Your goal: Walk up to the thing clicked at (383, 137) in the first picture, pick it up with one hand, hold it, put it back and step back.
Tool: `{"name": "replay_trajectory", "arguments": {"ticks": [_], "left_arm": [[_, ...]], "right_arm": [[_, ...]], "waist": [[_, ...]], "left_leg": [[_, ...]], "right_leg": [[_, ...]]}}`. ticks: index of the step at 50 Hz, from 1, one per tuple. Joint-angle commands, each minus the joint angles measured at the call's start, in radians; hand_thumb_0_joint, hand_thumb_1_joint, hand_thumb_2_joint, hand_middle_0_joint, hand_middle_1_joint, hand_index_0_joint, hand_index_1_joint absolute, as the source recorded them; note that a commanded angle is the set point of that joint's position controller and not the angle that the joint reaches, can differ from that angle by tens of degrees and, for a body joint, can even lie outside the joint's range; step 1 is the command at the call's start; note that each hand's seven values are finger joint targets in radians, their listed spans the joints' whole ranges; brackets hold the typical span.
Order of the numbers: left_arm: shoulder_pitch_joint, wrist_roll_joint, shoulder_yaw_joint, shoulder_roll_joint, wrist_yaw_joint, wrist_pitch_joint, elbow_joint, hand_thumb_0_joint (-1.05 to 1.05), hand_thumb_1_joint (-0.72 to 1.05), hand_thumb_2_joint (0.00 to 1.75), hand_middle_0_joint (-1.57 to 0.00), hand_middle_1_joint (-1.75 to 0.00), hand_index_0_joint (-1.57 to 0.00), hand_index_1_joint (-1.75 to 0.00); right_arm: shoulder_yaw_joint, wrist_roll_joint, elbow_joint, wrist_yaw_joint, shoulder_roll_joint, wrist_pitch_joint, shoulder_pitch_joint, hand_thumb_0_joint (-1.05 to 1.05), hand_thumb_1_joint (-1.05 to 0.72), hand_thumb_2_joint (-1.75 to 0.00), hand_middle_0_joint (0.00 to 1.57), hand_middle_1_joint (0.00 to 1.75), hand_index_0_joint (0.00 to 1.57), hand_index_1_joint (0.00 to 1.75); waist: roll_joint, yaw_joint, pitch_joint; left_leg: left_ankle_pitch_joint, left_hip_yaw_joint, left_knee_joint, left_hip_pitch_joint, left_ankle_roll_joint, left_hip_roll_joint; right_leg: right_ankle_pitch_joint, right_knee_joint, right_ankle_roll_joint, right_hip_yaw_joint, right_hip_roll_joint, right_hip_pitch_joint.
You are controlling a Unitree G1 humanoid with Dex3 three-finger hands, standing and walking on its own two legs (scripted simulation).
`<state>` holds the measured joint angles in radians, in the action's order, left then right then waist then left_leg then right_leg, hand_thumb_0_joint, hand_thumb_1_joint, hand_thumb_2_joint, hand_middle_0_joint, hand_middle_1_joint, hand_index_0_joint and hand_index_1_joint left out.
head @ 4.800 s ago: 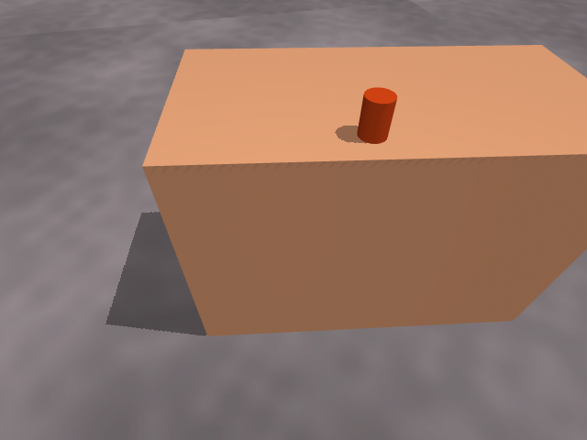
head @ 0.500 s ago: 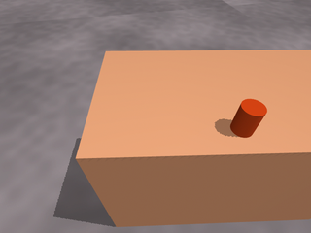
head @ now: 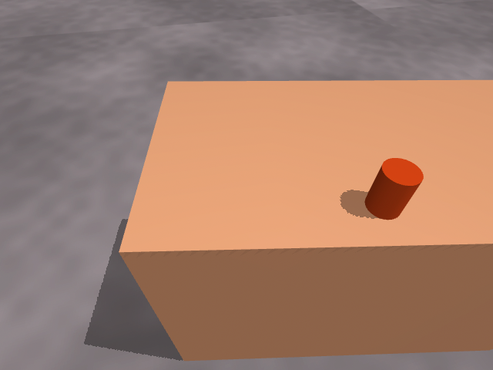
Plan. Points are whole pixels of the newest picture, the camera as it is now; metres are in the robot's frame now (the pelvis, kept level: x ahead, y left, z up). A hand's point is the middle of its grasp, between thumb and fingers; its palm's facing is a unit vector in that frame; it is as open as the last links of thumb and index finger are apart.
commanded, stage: stand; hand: right
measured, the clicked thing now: (391, 189) +0.42 -0.27 +0.06
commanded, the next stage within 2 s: rise first in 0.76 s
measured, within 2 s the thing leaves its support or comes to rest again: neither
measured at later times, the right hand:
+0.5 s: hand out of the picture +0.07 -0.25 -0.16, palm faces -0.03 +0.94 -0.34, open 7.4 cm
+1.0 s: hand out of the picture +0.12 -0.24 -0.15, palm faces +0.10 +0.94 -0.32, open 8.7 cm
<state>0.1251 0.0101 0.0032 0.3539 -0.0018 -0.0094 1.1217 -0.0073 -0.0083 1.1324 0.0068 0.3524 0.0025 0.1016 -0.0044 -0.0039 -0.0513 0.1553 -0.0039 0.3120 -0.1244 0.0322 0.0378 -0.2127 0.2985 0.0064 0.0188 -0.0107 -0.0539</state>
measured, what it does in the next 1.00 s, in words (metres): stands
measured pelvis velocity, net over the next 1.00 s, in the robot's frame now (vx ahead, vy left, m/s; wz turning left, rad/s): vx -0.01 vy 0.00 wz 0.00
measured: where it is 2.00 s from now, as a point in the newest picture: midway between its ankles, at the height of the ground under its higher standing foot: outside the picture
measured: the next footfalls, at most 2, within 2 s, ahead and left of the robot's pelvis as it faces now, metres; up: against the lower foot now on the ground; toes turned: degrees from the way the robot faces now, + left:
none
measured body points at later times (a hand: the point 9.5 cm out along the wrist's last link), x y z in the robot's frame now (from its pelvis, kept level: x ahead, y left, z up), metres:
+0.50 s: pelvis +0.00 +0.00 +0.00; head +0.01 +0.00 +0.45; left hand +0.07 +0.31 -0.13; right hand +0.07 -0.30 -0.13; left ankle +0.01 +0.14 -0.75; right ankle -0.03 -0.12 -0.75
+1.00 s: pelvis -0.01 +0.00 -0.01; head +0.03 +0.00 +0.44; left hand +0.11 +0.29 -0.13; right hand +0.12 -0.29 -0.13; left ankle +0.01 +0.14 -0.75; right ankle -0.03 -0.12 -0.75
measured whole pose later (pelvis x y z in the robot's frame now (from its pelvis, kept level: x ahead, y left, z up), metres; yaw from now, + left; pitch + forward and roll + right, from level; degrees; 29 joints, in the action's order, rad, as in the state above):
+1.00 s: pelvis -0.01 +0.00 -0.01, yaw +0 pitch +0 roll +0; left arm 0.09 -0.07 -0.04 0.31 0.04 -0.08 0.96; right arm 0.04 0.07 0.97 -0.04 0.32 0.07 0.06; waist -0.01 -0.01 -0.08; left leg 0.18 -0.01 0.42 -0.24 0.02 0.03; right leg -0.25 0.42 0.01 0.01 -0.02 -0.18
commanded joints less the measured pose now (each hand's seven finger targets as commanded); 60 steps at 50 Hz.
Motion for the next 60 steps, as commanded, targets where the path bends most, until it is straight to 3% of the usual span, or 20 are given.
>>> {"name": "replay_trajectory", "arguments": {"ticks": [1, 10, 19, 25, 42, 43, 44, 45, 46, 47, 48, 50, 52, 53, 55, 56, 57, 59, 60], "left_arm": [[-0.037, -0.004, -0.046, 0.216, 0.013, -0.022, -0.061, 0.0, 0.9, 0.9, -0.2, -0.3, -0.2, -0.3], [-0.028, -0.002, -0.047, 0.216, 0.012, -0.02, -0.06, 0.0, 0.9, 0.9, -0.2, -0.3, -0.2, -0.3], [-0.028, -0.001, -0.046, 0.217, 0.012, -0.022, -0.06, 0.0, 0.9, 0.9, -0.2, -0.3, -0.2, -0.3], [-0.03, 0.0, -0.047, 0.213, 0.011, -0.02, -0.06, 0.0, 0.9, 0.9, -0.2, -0.3, -0.2, -0.3], [-0.021, -0.001, -0.045, 0.215, 0.012, -0.021, -0.06, 0.0, 0.9, 0.9, -0.2, -0.3, -0.2, -0.3], [-0.023, -0.002, -0.044, 0.216, 0.012, -0.021, -0.061, 0.0, 0.82, 0.82, -0.12, -0.22, -0.12, -0.22], [-0.374, -0.085, -0.035, 0.047, 0.019, -0.132, -0.411, 0.0, 0.74, 0.74, -0.04, -0.14, -0.04, -0.14], [-0.33, -0.111, -0.02, 0.074, 0.042, -0.15, -0.438, 0.0, 0.66, 0.66, -0.03, -0.06, -0.01, -0.06], [-0.235, -0.111, -0.05, 0.142, 0.057, -0.139, -0.355, 0.0, 0.58, 0.58, -0.03, -0.03, -0.01, -0.04], [-0.172, -0.104, -0.11, 0.202, 0.069, -0.123, -0.286, 0.0, 0.5, 0.5, -0.03, -0.03, -0.02, -0.04], [-0.168, -0.096, -0.151, 0.236, 0.077, -0.117, -0.302, 0.0, 0.42, 0.42, -0.03, -0.03, -0.02, -0.03], [-0.121, -0.077, -0.138, 0.131, 0.076, -0.117, -0.227, 0.0, 0.29, 0.26, -0.03, -0.03, -0.03, -0.03], [-0.039, -0.051, -0.2, 0.157, 0.072, -0.117, -0.328, 0.0, 0.18, 0.16, -0.04, -0.04, -0.05, -0.03], [0.077, -0.047, -0.182, 0.108, 0.072, -0.1, -0.222, 0.0, 0.12, 0.12, -0.05, -0.04, -0.07, -0.03], [0.057, -0.044, -0.185, 0.113, 0.07, -0.102, -0.325, 0.0, 0.0, 0.08, -0.05, -0.05, -0.07, -0.03], [0.052, -0.046, -0.162, 0.067, 0.064, -0.098, -0.362, 0.0, -0.05, 0.07, -0.05, -0.04, -0.07, -0.03], [0.07, -0.048, -0.146, 0.035, 0.059, -0.089, -0.329, 0.0, -0.11, 0.06, -0.06, -0.04, -0.07, -0.03], [-0.06, -0.053, -0.114, 0.002, 0.065, -0.096, -0.465, 0.0, -0.2, 0.06, -0.06, -0.04, -0.06, -0.03], [-0.071, -0.051, -0.126, 0.021, 0.071, -0.098, -0.475, 0.0, -0.28, 0.05, -0.06, -0.04, -0.06, -0.04]], "right_arm": [[0.042, 0.001, -0.06, -0.014, 0.21, 0.024, -0.033, 0.0, -0.9, -0.9, 0.2, 0.3, 0.2, 0.3], [0.043, 0.001, -0.065, -0.016, 0.212, 0.027, -0.033, 0.0, -0.9, -0.9, 0.2, 0.3, 0.2, 0.3], [0.041, 0.002, -0.066, -0.015, 0.209, 0.025, -0.03, 0.0, -0.9, -0.9, 0.2, 0.3, 0.2, 0.3], [0.043, 0.0, -0.066, -0.016, 0.213, 0.025, -0.033, 0.0, -0.9, -0.9, 0.2, 0.3, 0.2, 0.3], [0.044, 0.0, -0.062, -0.015, 0.213, 0.026, -0.028, 0.0, -0.9, -0.9, 0.2, 0.3, 0.2, 0.3], [0.044, 0.0, -0.062, -0.014, 0.211, 0.026, -0.027, 0.0, -0.82, -0.82, 0.12, 0.22, 0.12, 0.22], [0.021, 0.077, -0.413, -0.028, 0.023, 0.105, -0.378, 0.0, -0.74, -0.74, 0.07, 0.14, 0.06, 0.14], [0.019, 0.112, -0.465, -0.044, 0.064, 0.146, -0.351, 0.0, -0.66, -0.66, 0.06, 0.06, 0.05, 0.06], [0.053, 0.107, -0.344, -0.063, 0.15, 0.134, -0.21, 0.0, -0.58, -0.58, 0.06, 0.04, 0.05, 0.04], [0.13, 0.1, -0.248, -0.079, 0.223, 0.117, -0.15, 0.0, -0.5, -0.5, 0.06, 0.04, 0.06, 0.04], [0.172, 0.094, -0.275, -0.089, 0.251, 0.117, -0.167, 0.0, -0.42, -0.42, 0.06, 0.04, 0.05, 0.04], [0.162, 0.072, -0.287, -0.088, 0.171, 0.124, -0.176, 0.0, -0.26, -0.26, 0.06, 0.04, 0.05, 0.04], [0.25, 0.052, -0.382, -0.087, 0.215, 0.113, 0.044, 0.0, -0.15, -0.18, 0.06, 0.04, 0.05, 0.04], [0.251, 0.05, -0.343, -0.087, 0.208, 0.1, 0.112, 0.0, -0.11, -0.17, 0.06, 0.04, 0.05, 0.04], [0.249, 0.053, -0.472, -0.082, 0.196, 0.097, 0.073, 0.0, 0.05, -0.14, 0.05, 0.05, 0.05, 0.05], [0.221, 0.059, -0.52, -0.078, 0.139, 0.09, 0.085, 0.0, 0.08, -0.13, 0.05, 0.05, 0.05, 0.05], [0.216, 0.06, -0.517, -0.076, 0.121, 0.078, 0.12, 0.0, 0.13, -0.12, 0.05, 0.05, 0.05, 0.05], [0.184, 0.064, -0.694, -0.079, 0.103, 0.085, 0.004, 0.0, 0.22, -0.1, 0.05, 0.05, 0.05, 0.05], [0.204, 0.065, -0.723, -0.085, 0.128, 0.085, 0.004, 0.0, 0.29, -0.09, 0.04, 0.05, 0.05, 0.05]], "waist": [[0.0, 0.0, 0.076], [0.005, 0.006, 0.083], [0.007, 0.002, 0.081], [-0.007, 0.003, 0.064], [0.002, 0.004, 0.074], [0.006, 0.002, 0.074], [0.044, 0.017, 0.083], [-0.021, -0.014, 0.145], [-0.007, -0.01, 0.074], [-0.014, -0.015, 0.059], [-0.001, -0.005, 0.137], [0.044, -0.009, 0.199], [0.03, -0.02, 0.325], [0.054, -0.023, 0.256], [0.051, -0.006, 0.271], [0.052, -0.009, 0.264], [0.061, -0.018, 0.229], [0.065, -0.02, 0.216], [0.064, -0.02, 0.178]], "left_leg": [[-0.172, 0.077, -0.023, 0.051, -0.043, 0.102], [-0.203, 0.078, -0.021, 0.065, -0.047, 0.106], [-0.192, 0.075, -0.021, 0.063, -0.049, 0.104], [-0.15, 0.077, -0.031, 0.051, -0.048, 0.1], [-0.162, 0.078, -0.027, 0.062, -0.047, 0.103], [-0.171, 0.079, -0.026, 0.058, -0.046, 0.103], [-0.076, -0.038, 0.07, -0.074, -0.032, -0.03], [-0.032, -0.046, 0.036, -0.001, -0.036, -0.038], [0.015, -0.041, 0.033, -0.04, -0.039, -0.033], [0.011, -0.044, 0.059, -0.082, -0.032, -0.032], [-0.033, -0.044, 0.093, -0.069, -0.033, -0.028], [-0.07, -0.04, 0.122, -0.075, -0.042, -0.029], [-0.165, -0.037, 0.13, 0.004, -0.043, -0.031], [-0.193, -0.041, 0.116, -0.002, -0.04, -0.032], [-0.23, -0.044, 0.098, 0.014, -0.035, -0.04], [-0.241, -0.048, 0.098, 0.013, -0.037, -0.043], [-0.211, -0.058, 0.095, 0.0, -0.04, -0.046], [-0.169, -0.054, 0.082, -0.011, -0.041, -0.043], [-0.134, -0.054, 0.07, -0.02, -0.04, -0.041]], "right_leg": [[0.187, -0.049, -0.026, -0.089, -0.127, -0.032], [0.199, -0.037, -0.027, -0.081, -0.124, -0.03], [0.202, -0.043, -0.024, -0.085, -0.128, -0.029], [0.153, -0.051, -0.025, -0.086, -0.124, -0.043], [0.163, -0.048, -0.024, -0.087, -0.125, -0.042], [0.173, -0.049, -0.025, -0.088, -0.126, -0.037], [0.111, 0.061, -0.015, 0.002, -0.003, -0.177], [0.085, 0.028, -0.012, -0.003, -0.012, -0.101], [0.043, 0.029, -0.013, -0.003, -0.006, -0.139], [0.042, 0.059, -0.017, 0.011, 0.004, -0.188], [0.083, 0.087, -0.015, 0.01, 0.003, -0.181], [0.134, 0.114, -0.01, 0.007, 0.003, -0.186], [0.218, 0.124, -0.014, 0.012, 0.011, -0.146], [0.236, 0.112, -0.011, 0.018, 0.017, -0.161], [0.262, 0.098, -0.008, 0.019, 0.015, -0.133], [0.277, 0.099, -0.005, 0.02, 0.011, -0.141], [0.258, 0.089, -0.002, 0.016, 0.006, -0.151], [0.217, 0.079, -0.005, 0.014, 0.001, -0.161], [0.18, 0.071, -0.008, 0.013, 0.002, -0.177]]}}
